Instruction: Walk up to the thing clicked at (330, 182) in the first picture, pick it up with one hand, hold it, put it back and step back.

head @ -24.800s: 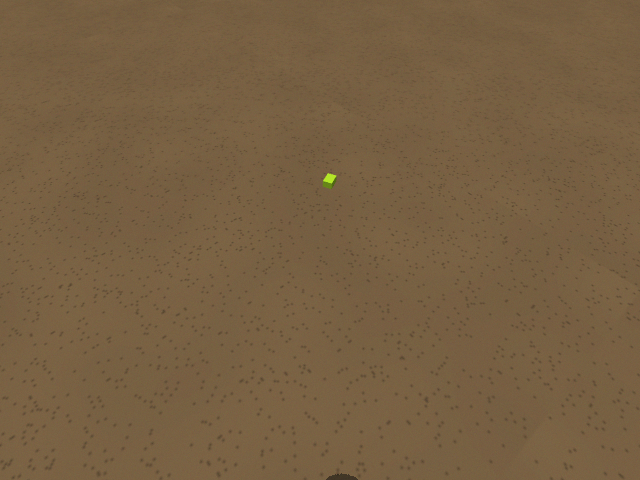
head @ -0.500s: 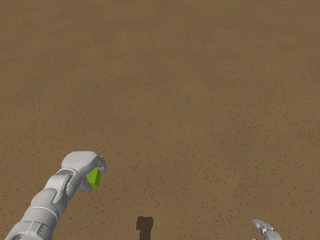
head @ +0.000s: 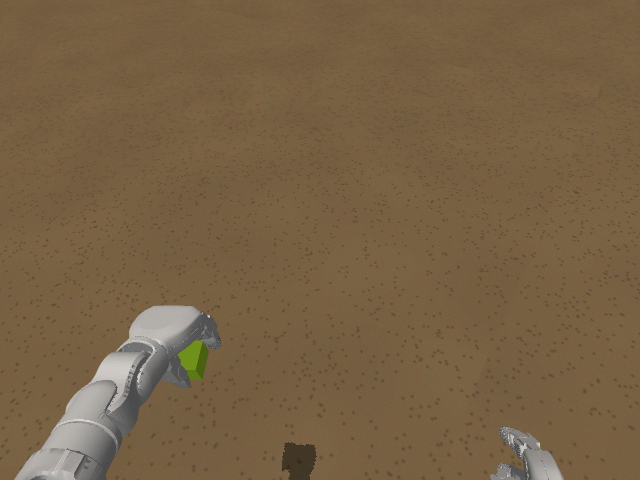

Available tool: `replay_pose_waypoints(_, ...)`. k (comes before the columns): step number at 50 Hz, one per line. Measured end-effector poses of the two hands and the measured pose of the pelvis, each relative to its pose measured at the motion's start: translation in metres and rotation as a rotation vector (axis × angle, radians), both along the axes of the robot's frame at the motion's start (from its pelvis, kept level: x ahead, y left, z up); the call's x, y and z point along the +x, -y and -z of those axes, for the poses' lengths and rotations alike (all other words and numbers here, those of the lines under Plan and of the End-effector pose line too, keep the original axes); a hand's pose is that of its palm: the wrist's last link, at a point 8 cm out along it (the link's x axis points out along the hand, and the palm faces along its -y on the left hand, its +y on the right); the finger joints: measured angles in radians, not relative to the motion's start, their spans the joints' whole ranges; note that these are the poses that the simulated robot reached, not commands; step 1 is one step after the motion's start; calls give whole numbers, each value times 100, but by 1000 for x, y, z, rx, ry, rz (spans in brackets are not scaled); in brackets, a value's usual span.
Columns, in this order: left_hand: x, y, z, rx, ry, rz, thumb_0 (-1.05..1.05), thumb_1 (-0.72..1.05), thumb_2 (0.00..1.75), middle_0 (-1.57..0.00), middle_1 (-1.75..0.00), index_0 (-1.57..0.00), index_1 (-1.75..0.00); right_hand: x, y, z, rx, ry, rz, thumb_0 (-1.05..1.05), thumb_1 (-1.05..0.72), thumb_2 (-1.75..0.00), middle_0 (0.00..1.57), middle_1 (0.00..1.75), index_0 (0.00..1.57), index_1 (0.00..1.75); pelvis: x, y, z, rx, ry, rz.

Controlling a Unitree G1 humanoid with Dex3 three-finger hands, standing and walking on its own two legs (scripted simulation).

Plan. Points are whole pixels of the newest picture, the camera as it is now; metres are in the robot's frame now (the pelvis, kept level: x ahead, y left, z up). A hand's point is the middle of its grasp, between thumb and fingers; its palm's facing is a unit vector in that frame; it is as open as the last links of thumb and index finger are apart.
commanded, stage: hold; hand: left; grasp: from above
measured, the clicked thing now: (182, 360) +0.30 +0.22 -0.07
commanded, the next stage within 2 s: crouch in 0.84 s
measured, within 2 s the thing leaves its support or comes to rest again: neither
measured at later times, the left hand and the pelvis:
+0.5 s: hand (179, 362) +0.28 +0.21 -0.03, palm faces -0.48 -0.01 -0.88, open 7.2 cm; pelvis +0.00 +0.00 +0.00, yaw +0 degrees
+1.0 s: hand (182, 348) +0.30 +0.21 -0.03, palm faces -0.47 -0.02 -0.88, open 7.1 cm; pelvis +0.01 +0.00 +0.01, yaw +0 degrees
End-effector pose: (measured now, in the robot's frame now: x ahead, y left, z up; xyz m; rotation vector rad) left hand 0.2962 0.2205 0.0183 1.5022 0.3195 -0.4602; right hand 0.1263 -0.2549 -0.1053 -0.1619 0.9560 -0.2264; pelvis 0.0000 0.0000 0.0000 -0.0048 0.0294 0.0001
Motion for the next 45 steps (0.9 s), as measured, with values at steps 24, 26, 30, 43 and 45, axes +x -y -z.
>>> replay_pose_waypoints(24,-6,6,-5,-5,-2,0,-1,43,8,-98,-15,-100,-14,20,-7,-5,14,28,-32,1,-90,-90,20,30,20,30,1,3,-4,5,16,-5)
replay_pose_waypoints(26,-5,6,-4,-2,-3,3,-1,43,8,-98,-15,-100,-14,21,-6,-4,11,22,-33,1,-91,-90,20,30,20,30,2,3,-4,5,14,-6)
replay_pose_waypoints(30,1,6,-7,-1,14,-1,-1,43,8,-97,-16,-100,-15,22,-4,-4,8,8,-31,1,-91,-90,20,30,20,30,4,4,-4,5,12,-7)
replay_pose_waypoints(43,11,6,-10,4,5,-3,-1,44,7,-96,-18,-99,-15,22,1,-4,9,-8,-3,1,-91,-90,20,30,20,30,13,5,-5,3,9,-5)
replay_pose_waypoints(45,11,7,-10,1,5,4,-1,44,7,-96,-18,-99,-15,22,2,-4,8,-9,0,1,-91,-90,20,30,20,30,14,4,-5,3,10,-5)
